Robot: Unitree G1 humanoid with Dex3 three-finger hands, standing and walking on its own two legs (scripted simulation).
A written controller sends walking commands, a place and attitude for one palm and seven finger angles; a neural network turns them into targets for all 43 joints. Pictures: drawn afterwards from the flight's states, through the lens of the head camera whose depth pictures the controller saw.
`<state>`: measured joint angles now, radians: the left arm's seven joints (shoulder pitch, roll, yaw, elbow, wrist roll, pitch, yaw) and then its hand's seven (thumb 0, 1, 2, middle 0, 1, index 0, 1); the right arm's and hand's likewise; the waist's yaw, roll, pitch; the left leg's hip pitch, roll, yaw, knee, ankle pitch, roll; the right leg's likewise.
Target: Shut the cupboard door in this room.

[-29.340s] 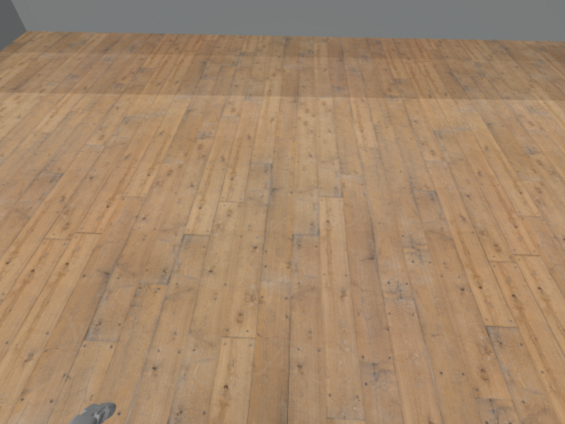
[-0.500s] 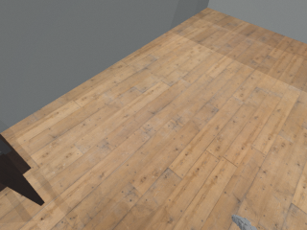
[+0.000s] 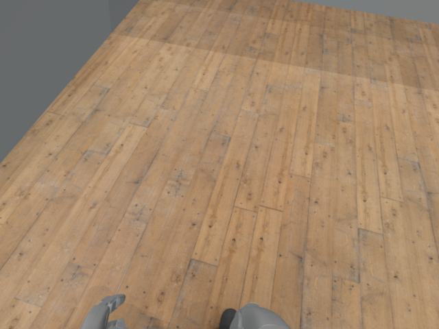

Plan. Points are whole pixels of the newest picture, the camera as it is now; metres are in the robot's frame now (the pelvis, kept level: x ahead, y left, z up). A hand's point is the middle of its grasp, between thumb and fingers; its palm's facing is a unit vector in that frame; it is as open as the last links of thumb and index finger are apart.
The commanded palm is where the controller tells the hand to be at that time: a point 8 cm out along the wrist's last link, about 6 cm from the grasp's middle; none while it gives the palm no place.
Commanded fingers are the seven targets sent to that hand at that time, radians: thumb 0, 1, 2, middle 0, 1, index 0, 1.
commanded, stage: walk around to get in front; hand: left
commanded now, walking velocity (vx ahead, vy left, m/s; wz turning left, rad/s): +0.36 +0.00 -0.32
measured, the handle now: out of the picture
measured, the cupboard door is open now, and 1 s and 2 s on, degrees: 89 89 89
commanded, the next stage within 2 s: walk to a spot facing it in 1.90 s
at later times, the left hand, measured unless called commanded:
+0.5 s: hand (130, 283) +0.22 +0.19 -0.16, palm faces -0.03 -0.98 -0.22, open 7.3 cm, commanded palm none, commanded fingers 0.00 0.90 0.90 -0.20 -0.30 -0.20 -0.30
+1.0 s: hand (178, 142) +0.60 +0.13 -0.14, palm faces -0.27 -0.93 -0.23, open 7.3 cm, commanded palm none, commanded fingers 0.00 0.90 0.90 -0.20 -0.30 -0.20 -0.30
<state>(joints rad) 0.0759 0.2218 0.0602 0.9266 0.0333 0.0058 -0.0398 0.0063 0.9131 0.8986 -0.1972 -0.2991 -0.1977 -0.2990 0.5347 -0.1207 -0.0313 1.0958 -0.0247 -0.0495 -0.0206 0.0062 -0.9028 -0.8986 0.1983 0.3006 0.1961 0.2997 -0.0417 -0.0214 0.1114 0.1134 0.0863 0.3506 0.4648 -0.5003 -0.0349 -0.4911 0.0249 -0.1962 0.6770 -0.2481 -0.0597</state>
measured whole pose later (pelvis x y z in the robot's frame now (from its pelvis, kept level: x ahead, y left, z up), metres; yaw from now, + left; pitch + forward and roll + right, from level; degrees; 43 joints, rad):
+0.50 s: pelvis +0.25 +0.01 +0.01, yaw -8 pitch +1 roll +0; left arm 0.38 0.16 0.03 1.08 0.02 -0.08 0.02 0.00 0.92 0.90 -0.20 -0.30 -0.20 -0.30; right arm 0.08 -0.17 -0.04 0.97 -0.03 -0.03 0.03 0.01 -0.91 -0.90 0.20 0.30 0.19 0.30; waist 0.06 0.02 0.07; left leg -0.52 0.09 0.11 0.67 -0.19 -0.03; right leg 0.02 0.06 -0.03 0.38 -0.42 -0.07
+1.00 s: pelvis +0.45 -0.04 +0.01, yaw -16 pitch +0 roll +1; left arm 0.14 0.20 0.07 1.00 0.03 -0.01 -0.02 0.01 0.93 0.90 -0.20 -0.30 -0.20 -0.30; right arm 0.43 -0.16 -0.06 1.12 -0.03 -0.06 0.00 0.00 -0.91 -0.90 0.20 0.30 0.19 0.30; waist -0.04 0.00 0.06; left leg 0.02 0.06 0.25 0.38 -0.37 -0.03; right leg -0.50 -0.11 -0.12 0.66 -0.20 0.01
